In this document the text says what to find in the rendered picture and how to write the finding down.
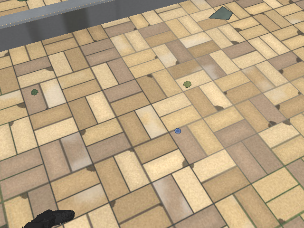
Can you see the left robot hand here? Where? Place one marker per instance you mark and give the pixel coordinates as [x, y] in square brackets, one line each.
[51, 218]

